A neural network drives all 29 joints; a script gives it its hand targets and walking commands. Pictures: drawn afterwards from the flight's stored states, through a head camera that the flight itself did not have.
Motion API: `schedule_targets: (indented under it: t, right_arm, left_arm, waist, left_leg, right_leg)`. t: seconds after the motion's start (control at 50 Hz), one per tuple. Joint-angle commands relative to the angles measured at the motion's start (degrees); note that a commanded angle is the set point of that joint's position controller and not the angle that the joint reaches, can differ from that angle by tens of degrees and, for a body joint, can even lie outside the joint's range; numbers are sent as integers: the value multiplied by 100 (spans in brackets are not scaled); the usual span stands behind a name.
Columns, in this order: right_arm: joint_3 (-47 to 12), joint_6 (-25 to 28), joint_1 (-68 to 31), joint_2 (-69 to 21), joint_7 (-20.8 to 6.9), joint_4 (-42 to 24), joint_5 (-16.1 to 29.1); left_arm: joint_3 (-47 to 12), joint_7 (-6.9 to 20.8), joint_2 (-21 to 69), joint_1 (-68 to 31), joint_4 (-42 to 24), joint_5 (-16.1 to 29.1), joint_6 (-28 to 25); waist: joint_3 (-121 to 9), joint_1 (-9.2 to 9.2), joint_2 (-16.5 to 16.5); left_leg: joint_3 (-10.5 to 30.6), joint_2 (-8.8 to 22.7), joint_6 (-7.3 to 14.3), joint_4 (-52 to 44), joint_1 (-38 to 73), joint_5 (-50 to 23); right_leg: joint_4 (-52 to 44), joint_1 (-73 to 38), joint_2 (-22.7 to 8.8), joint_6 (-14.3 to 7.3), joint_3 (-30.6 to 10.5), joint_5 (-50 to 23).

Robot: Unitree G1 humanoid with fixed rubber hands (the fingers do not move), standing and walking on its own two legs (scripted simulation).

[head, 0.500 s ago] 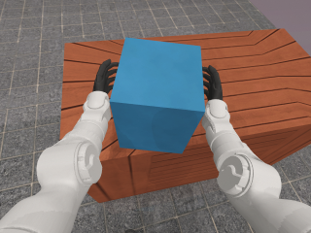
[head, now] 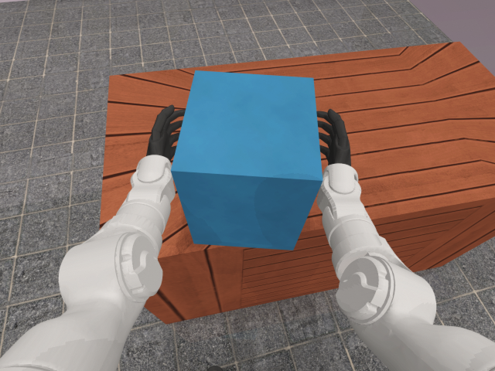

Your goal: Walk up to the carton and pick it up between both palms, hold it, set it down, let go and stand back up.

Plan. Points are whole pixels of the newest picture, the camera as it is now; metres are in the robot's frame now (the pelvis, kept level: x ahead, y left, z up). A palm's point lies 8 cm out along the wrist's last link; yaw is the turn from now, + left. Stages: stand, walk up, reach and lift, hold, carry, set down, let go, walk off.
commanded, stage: reach and lift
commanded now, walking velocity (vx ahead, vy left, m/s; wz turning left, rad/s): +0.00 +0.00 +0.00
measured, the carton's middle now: (248, 168) +0.45 +0.00 +0.01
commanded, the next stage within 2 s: none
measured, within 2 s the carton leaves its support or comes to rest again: leaves its support in 1.02 s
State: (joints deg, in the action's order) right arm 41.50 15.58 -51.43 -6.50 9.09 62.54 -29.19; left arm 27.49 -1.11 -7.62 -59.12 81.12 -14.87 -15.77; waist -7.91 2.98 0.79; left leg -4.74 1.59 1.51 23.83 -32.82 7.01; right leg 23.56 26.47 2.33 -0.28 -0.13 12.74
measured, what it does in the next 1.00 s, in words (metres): stands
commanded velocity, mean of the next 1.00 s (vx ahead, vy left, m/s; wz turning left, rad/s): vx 0.00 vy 0.00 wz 0.00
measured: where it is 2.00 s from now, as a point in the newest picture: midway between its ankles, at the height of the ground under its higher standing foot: outside the picture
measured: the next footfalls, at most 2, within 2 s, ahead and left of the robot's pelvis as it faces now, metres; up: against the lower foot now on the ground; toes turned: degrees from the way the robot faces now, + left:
none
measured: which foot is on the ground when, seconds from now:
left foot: down 0.00-1.00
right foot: down 0.00-1.00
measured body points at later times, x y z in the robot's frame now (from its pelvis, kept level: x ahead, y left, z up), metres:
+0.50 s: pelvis +0.00 +0.00 +0.00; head +0.07 +0.02 +0.44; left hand +0.47 +0.14 +0.06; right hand +0.43 -0.15 +0.07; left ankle +0.03 +0.10 -0.74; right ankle -0.03 -0.11 -0.74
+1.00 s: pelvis -0.01 +0.00 +0.00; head +0.06 +0.02 +0.44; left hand +0.46 +0.14 +0.07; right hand +0.42 -0.15 +0.07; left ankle +0.03 +0.10 -0.74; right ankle -0.03 -0.11 -0.74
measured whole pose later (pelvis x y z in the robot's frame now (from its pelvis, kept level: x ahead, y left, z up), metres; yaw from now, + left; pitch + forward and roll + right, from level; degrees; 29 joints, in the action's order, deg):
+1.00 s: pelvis -0.01 +0.00 +0.00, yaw +0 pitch +15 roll -1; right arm 41.6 20.7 -48.7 -6.6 9.0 62.4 -26.9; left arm 28.0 -1.3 -5.9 -57.8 79.8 -15.3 -18.2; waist -8.1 2.8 1.2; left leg -4.7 1.6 1.5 23.9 -32.7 6.6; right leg 23.6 26.3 2.3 -0.3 -0.1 12.3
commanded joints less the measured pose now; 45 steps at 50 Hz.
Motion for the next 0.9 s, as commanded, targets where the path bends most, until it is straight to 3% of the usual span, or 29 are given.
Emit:
schedule_targets:
  t: [0.0,0.04,0.06,0.08,0.14,0.16,0.18,0.24,0.3,0.34,0.38,0.4,0.42,0.46,0.5,0.54,0.58,0.62,0.7,0.72,0.74,0.76,0.78,0.82,0.84,0.88]
  right_arm:
    - [-1205,220,-2365,-3298,-985,-43,-485]
    - [-1239,248,-2544,-3289,-1019,-259,-474]
    - [-1165,250,-2491,-3167,-1014,-111,-562]
    - [-1138,293,-2506,-3201,-1024,-130,-546]
    - [-1364,287,-2406,-3232,-1046,-49,-432]
    - [-1292,357,-2482,-3172,-1002,-184,-430]
    - [-1337,364,-2537,-3235,-1000,-192,-366]
    - [-1227,338,-2366,-3236,-1008,61,-453]
    - [-1309,343,-2526,-3175,-995,-139,-404]
    - [-1309,401,-2551,-3274,-1015,-175,-419]
    - [-1287,337,-2451,-3246,-980,30,-379]
    - [-1338,332,-2360,-3264,-982,52,-390]
    - [-1315,363,-2632,-3192,-1002,-181,-369]
    - [-1325,371,-2528,-3231,-976,-7,-348]
    - [-1348,370,-2469,-3249,-998,-24,-408]
    - [-1444,432,-2412,-3265,-972,113,-372]
    - [-1539,381,-2428,-3352,-1011,81,-298]
    - [-1438,521,-2659,-3219,-979,-146,-296]
    - [-1776,600,-2688,-3375,-960,-60,-190]
    - [-1741,675,-2749,-3228,-959,-113,-211]
    - [-1819,710,-2725,-3312,-946,-83,-154]
    - [-1727,808,-2757,-3289,-922,-95,-205]
    - [-1755,891,-2855,-3208,-921,-245,-215]
    - [-1686,1032,-2856,-3127,-895,-217,-272]
    - [-1796,1097,-2874,-3168,-911,-233,-284]
    - [-1728,1020,-2863,-3067,-894,24,-366]
  left_arm:
    - [-478,815,3227,-2430,-694,-1083,-63]
    - [-373,822,3165,-2479,-621,-1084,-47]
    - [-375,830,3080,-2562,-665,-1099,-86]
    - [-500,793,3244,-2642,-751,-997,-99]
    - [-439,762,3260,-2398,-716,-1065,-73]
    - [-590,759,3392,-2423,-825,-972,-65]
    - [-495,790,3339,-2361,-624,-1049,-40]
    - [-410,790,3356,-2353,-562,-1134,-28]
    - [-399,784,3292,-2498,-663,-1036,-72]
    - [-493,772,3351,-2527,-627,-989,-108]
    - [-406,776,3211,-2506,-601,-1071,-94]
    - [-358,785,3330,-2336,-503,-1085,-56]
    - [-408,775,3297,-2507,-538,-1041,-74]
    - [-516,749,3402,-2474,-576,-1014,-61]
    - [-504,754,3317,-2593,-601,-987,-140]
    - [-497,748,3378,-2391,-508,-1039,-106]
    - [-395,762,3374,-2461,-569,-1067,-113]
    - [-621,746,3449,-2543,-654,-894,-156]
    - [-696,732,3529,-2536,-544,-878,-252]
    - [-813,688,3582,-2752,-697,-765,-328]
    - [-980,670,3571,-2690,-792,-795,-354]
    - [-1035,666,3599,-2782,-776,-723,-400]
    - [-978,631,3647,-2803,-941,-787,-411]
    - [-1135,573,3709,-2893,-995,-728,-516]
    - [-1042,559,3574,-2887,-843,-765,-568]
    - [-839,562,3475,-2901,-665,-875,-530]
  waist:
    - [-3202,179,-397]
    - [-3285,110,-245]
    - [-3270,201,-213]
    - [-3407,248,-383]
    - [-3432,48,-349]
    - [-3516,237,-375]
    - [-3385,120,-393]
    - [-3178,201,-362]
    - [-3417,69,-349]
    - [-3401,164,-357]
    - [-3345,143,-336]
    - [-3167,83,-412]
    - [-3393,71,-307]
    - [-3339,167,-470]
    - [-3468,124,-341]
    - [-3393,126,-450]
    - [-3380,-31,-349]
    - [-3640,105,-325]
    - [-3842,-3,-259]
    - [-3950,73,-315]
    - [-3975,73,-412]
    - [-4002,181,-485]
    - [-4128,80,-536]
    - [-4391,206,-508]
    - [-4330,69,-460]
    - [-4030,74,-363]
  left_leg:
    - [-24,47,-334,201,2786,-2184]
    - [-86,10,-281,143,2703,-2008]
    - [-71,13,-268,160,2692,-1993]
    - [-2,47,-332,185,2611,-2101]
    - [-4,69,-348,300,3041,-2411]
    - [-2,50,-385,345,3035,-2513]
    - [-32,51,-337,328,2990,-2416]
    - [6,86,-332,189,2938,-2312]
    - [-17,52,-304,275,2808,-2309]
    - [-33,62,-344,252,2846,-2489]
    - [-33,49,-294,216,2876,-2195]
    - [-29,58,-332,294,2883,-2439]
    - [-30,54,-315,291,2935,-2400]
    - [-23,76,-367,329,3073,-2606]
    - [-44,59,-287,339,2908,-2340]
    - [-18,41,-339,285,2866,-2443]
    - [-63,70,-287,242,2894,-2385]
    - [1,77,-308,273,2932,-2428]
    - [-1,21,-316,305,2700,-2518]
    - [34,75,-366,325,2888,-2652]
    - [71,85,-381,406,3067,-2815]
    - [99,110,-422,387,3053,-2910]
    - [43,108,-450,413,3257,-3110]
    - [49,150,-491,427,3382,-3212]
    - [4,125,-440,422,3198,-3089]
    - [28,124,-408,317,3143,-2877]
  right_leg:
    - [-136,-1239,-281,272,504,-3492]
    - [-156,-1290,-274,302,520,-3437]
    - [-157,-1312,-317,337,533,-3462]
    - [-136,-1223,-303,311,585,-3394]
    - [-212,-930,-233,255,562,-3228]
    - [-211,-928,-249,287,613,-3503]
    - [-223,-989,-265,267,523,-3394]
    - [-276,-977,-249,225,546,-3091]
    - [-204,-1022,-274,245,507,-3227]
    - [-199,-1098,-257,235,559,-3348]
    - [-272,-1003,-257,227,486,-3174]
    - [-219,-973,-261,216,538,-3260]
    - [-218,-928,-244,227,548,-3220]
    - [-256,-774,-238,205,588,-3242]
    - [-243,-827,-287,218,549,-3144]
    - [-232,-934,-245,215,575,-3398]
    - [-172,-1020,-261,247,528,-3260]
    - [-212,-1003,-275,240,538,-3403]
    - [-113,-1205,-248,289,523,-3893]
    - [-130,-1124,-213,244,557,-3738]
    - [-131,-1042,-245,252,511,-4040]
    - [-189,-1031,-211,208,598,-3829]
    - [-225,-996,-212,226,639,-3797]
    - [-314,-826,-140,186,686,-3618]
    - [-227,-941,-190,215,604,-3807]
    - [-287,-907,-168,191,598,-3578]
